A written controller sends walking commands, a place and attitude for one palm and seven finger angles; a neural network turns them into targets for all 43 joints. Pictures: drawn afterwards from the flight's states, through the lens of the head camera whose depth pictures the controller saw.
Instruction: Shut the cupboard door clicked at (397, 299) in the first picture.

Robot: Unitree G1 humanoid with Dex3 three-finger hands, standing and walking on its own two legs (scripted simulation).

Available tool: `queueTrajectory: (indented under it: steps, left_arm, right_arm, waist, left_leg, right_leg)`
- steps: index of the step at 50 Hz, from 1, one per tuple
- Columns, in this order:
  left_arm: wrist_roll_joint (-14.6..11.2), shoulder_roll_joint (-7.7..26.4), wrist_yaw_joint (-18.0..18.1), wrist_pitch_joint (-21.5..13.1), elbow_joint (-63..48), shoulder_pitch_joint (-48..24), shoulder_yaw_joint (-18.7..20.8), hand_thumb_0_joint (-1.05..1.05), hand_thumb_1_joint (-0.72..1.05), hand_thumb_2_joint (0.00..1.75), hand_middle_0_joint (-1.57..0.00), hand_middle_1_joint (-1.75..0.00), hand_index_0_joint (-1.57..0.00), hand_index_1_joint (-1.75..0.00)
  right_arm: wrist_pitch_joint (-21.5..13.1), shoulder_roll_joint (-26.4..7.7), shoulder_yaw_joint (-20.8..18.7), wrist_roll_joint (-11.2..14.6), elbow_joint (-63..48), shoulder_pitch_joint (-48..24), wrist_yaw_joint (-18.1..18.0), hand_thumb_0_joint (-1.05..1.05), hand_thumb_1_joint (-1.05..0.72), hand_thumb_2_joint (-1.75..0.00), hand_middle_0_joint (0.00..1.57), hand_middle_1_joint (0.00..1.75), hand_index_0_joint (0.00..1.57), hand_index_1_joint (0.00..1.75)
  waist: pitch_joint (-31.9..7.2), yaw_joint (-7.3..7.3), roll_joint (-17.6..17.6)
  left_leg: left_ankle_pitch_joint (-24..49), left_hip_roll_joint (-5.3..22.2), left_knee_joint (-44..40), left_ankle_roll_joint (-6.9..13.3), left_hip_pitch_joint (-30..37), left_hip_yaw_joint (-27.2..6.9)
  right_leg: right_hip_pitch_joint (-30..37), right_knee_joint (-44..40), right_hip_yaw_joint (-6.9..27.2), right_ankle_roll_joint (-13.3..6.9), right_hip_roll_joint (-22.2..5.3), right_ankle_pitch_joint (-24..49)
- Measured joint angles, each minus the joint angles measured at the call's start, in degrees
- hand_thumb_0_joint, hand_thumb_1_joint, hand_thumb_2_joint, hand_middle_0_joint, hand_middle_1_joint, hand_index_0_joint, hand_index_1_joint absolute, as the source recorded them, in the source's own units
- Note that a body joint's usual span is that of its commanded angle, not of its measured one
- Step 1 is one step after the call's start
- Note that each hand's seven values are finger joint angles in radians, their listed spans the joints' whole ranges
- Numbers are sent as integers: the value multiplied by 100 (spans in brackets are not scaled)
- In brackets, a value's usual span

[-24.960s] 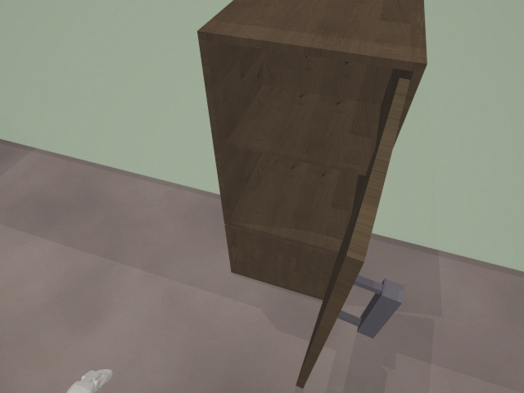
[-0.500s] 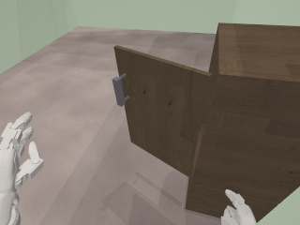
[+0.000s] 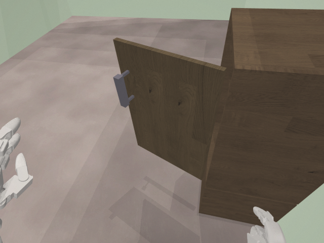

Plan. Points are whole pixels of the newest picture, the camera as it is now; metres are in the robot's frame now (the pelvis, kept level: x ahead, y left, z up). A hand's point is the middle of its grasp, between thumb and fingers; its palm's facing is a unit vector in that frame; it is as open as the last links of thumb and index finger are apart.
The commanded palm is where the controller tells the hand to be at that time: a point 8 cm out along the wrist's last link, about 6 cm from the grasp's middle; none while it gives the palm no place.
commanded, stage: step back with the hand held close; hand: left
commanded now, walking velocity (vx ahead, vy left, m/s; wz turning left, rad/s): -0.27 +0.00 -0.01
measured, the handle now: (125, 88) +0.63 +0.19 +0.03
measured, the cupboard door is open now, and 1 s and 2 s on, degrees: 69 69 69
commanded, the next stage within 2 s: stop stepping back and stand still in 1.00 s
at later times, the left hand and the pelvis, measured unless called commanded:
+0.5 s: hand out of the picture +0.11 +0.29 +0.16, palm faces +0.46 -0.74 -0.48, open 7.4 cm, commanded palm +0.05 +0.32 +0.18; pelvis -0.08 +0.02 -0.02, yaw +3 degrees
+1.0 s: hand out of the picture +0.01 +0.31 +0.17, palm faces +0.47 -0.75 -0.46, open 7.4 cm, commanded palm -0.03 +0.33 +0.18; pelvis -0.17 +0.03 -0.03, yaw -1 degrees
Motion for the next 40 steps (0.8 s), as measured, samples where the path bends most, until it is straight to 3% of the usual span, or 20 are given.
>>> queueTrajectory:
  steps: [7, 20, 29, 33, 37, 40]
  left_arm:
    - [-10, 193, 90, -38, -85, -35, 177, 1, 89, 90, -21, -30, -21, -31]
    - [289, 152, 131, -410, -251, -181, 371, 2, 89, 90, -21, -30, -21, -31]
    - [298, 13, 224, -617, -555, -15, 379, 1, 89, 90, -21, -30, -21, -31]
    - [298, 8, 314, -683, -510, -189, 244, 1, 89, 90, -21, -30, -21, -31]
    - [317, 109, 328, -740, -414, -331, 316, 1, 89, 90, -21, -30, -21, -31]
    - [353, 243, 241, -716, -345, -480, 460, 1, 89, 90, -21, -30, -21, -31]
  right_arm:
    - [96, 94, 31, 30, -184, -44, -16, 1, -90, -89, 20, 30, 20, 30]
    - [-245, 177, 99, -80, -253, 165, -39, 1, -90, -89, 20, 30, 20, 30]
    - [-395, 207, 78, -156, -1, 268, 70, 1, -90, -89, 20, 30, 21, 30]
    - [-407, 197, 69, -161, 133, 235, 60, 1, -90, -89, 20, 30, 21, 30]
    - [-432, 220, 88, -148, 130, 155, 12, 1, -90, -89, 20, 30, 21, 30]
    - [-526, 290, 44, -200, 83, 124, -3, 1, -90, -89, 20, 30, 20, 30]
  waist:
    - [-11, -72, -184]
    - [123, -131, -350]
    - [111, 2, -318]
    - [109, -34, -351]
    - [169, -149, -362]
    - [233, -292, -222]
  left_leg:
    - [124, -23, 75, 76, -217, 71]
    - [298, -37, 545, 193, -880, -88]
    - [-329, 74, 958, 27, -1214, 4]
    - [-344, 82, 1006, -53, -1281, 57]
    - [62, 150, 902, 176, -1337, 119]
    - [591, 301, 671, 332, -1431, 43]
  right_leg:
    - [-262, 146, 57, 66, -34, 107]
    - [-756, 573, 168, 109, 127, 173]
    - [-967, 685, 92, 68, 130, 305]
    - [-1013, 694, 93, 125, 97, 388]
    - [-1151, 854, 139, 156, 168, 94]
    - [-1266, 1928, 201, 123, 460, -388]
